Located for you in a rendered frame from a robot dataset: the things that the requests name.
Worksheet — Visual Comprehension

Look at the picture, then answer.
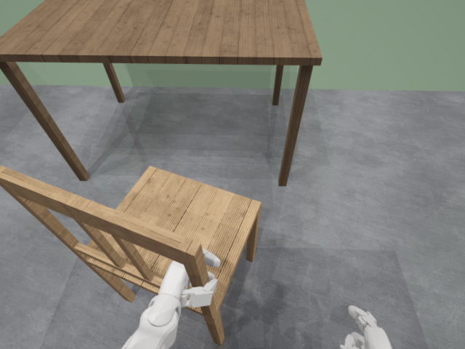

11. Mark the robot left hand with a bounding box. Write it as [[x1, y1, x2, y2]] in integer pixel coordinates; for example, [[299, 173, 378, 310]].
[[158, 248, 220, 308]]

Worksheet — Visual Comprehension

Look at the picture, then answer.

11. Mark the left robot forearm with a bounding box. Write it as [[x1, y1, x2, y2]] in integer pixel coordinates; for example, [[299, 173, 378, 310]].
[[122, 294, 181, 349]]

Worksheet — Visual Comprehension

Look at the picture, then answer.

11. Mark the robot right hand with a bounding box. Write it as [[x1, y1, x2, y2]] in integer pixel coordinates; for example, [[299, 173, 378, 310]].
[[340, 305, 392, 349]]

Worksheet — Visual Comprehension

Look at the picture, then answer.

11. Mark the chair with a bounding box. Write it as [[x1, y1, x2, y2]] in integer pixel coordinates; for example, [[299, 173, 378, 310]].
[[0, 165, 261, 346]]

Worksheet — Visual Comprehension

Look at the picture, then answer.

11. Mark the table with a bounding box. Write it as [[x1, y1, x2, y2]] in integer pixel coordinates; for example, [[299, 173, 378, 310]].
[[0, 0, 323, 186]]

